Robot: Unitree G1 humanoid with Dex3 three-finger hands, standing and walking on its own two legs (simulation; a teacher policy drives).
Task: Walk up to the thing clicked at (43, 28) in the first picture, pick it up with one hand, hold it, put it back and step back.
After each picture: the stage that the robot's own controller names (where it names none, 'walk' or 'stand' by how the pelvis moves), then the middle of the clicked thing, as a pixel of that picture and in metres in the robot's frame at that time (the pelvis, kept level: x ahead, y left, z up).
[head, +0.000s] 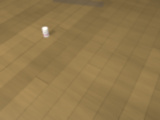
stand; (45, 32) +1.62 +0.52 -0.72
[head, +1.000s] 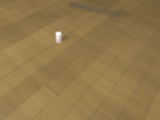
walk; (58, 37) +1.53 +0.25 -0.70
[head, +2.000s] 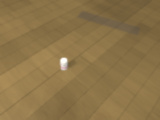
walk; (63, 64) +1.02 +0.17 -0.72
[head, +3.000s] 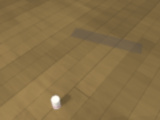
walk; (56, 102) +0.63 +0.22 -0.71
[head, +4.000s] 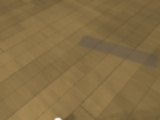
stand; out of the picture +0.42 +0.21 -0.71
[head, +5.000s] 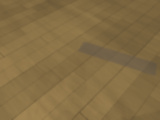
stand; out of the picture +0.40 +0.20 -0.73
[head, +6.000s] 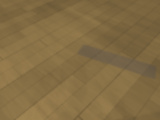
stand; out of the picture +0.39 +0.21 -0.73
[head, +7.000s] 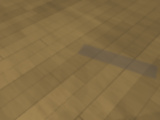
stand; out of the picture +0.38 +0.21 -0.73
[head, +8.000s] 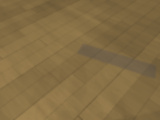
stand; out of the picture +0.38 +0.21 -0.73
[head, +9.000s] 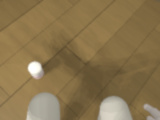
go down; (36, 70) +0.45 +0.24 -0.43
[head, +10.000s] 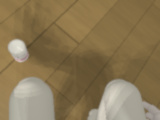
go down; (19, 51) +0.46 +0.27 -0.29
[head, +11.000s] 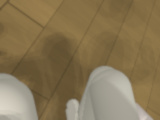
close in; out of the picture +0.44 +0.31 -0.23
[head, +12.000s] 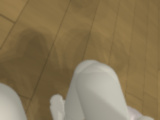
close; out of the picture +0.43 +0.33 -0.22
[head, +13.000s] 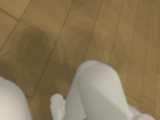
lift; out of the picture +0.42 +0.31 -0.23
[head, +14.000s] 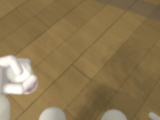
lift; (23, 78) +0.35 +0.21 -0.02
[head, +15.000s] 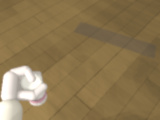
hold; (35, 89) +0.33 +0.18 -0.02
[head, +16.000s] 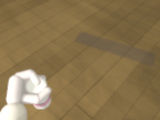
hold; (39, 93) +0.33 +0.17 -0.02
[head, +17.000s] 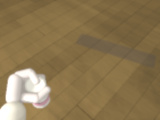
crouch; (38, 92) +0.33 +0.18 -0.01
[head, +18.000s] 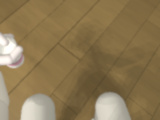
crouch; (10, 53) +0.44 +0.24 -0.09
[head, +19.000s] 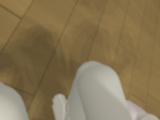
lower; out of the picture +0.41 +0.33 -0.23
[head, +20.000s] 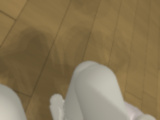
lower; out of the picture +0.41 +0.34 -0.22
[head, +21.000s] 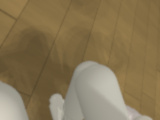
lower; out of the picture +0.41 +0.34 -0.23
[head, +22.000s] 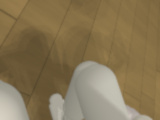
lower; out of the picture +0.41 +0.34 -0.23
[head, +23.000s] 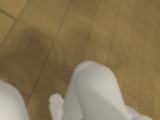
loosen; out of the picture +0.41 +0.34 -0.23
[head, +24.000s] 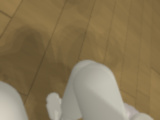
withdraw; out of the picture +0.41 +0.33 -0.23
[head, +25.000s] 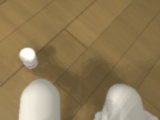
walk; (29, 58) +0.46 +0.27 -0.32
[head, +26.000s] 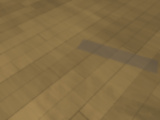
stand; out of the picture +0.38 +0.21 -0.66
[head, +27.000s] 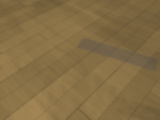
stand; out of the picture +0.40 +0.23 -0.67
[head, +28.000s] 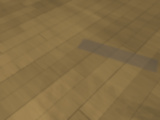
stand; out of the picture +0.40 +0.22 -0.67
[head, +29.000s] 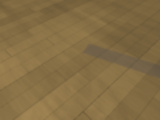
stand; out of the picture +0.42 +0.21 -0.72
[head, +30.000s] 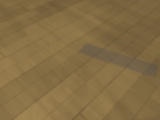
stand; out of the picture +0.39 +0.22 -0.73
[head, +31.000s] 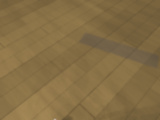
walk; out of the picture +0.39 +0.22 -0.72
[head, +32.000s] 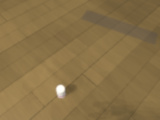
walk; (60, 91) +0.58 +0.17 -0.70
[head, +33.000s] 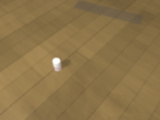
walk; (57, 64) +0.87 +0.28 -0.69
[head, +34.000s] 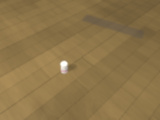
stand; (64, 67) +1.02 +0.21 -0.71
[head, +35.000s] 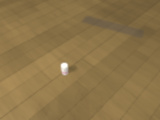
stand; (64, 69) +1.02 +0.22 -0.73
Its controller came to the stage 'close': yes
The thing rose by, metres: 0.71
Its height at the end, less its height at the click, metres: +0.00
